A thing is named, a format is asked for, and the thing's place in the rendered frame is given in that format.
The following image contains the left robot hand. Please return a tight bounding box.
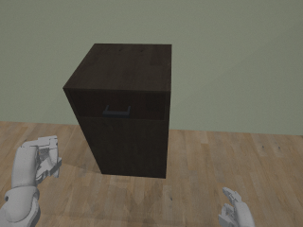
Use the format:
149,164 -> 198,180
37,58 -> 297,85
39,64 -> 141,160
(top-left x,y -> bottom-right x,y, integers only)
11,135 -> 62,189

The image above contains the drawer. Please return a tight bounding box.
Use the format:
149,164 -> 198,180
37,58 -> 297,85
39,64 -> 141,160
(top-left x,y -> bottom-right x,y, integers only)
69,90 -> 166,120

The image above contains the cabinet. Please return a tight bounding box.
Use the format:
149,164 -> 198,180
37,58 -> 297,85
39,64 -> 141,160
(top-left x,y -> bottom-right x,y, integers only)
63,44 -> 172,179

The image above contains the handle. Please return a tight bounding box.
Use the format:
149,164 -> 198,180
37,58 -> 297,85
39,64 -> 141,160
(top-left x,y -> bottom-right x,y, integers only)
102,105 -> 132,118

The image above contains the right robot hand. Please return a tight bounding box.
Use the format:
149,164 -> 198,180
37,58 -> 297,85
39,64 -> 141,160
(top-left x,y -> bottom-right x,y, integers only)
218,186 -> 256,227

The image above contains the robot left forearm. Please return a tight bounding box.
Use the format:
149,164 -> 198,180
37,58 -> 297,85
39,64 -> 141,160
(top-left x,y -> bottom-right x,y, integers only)
0,185 -> 41,227

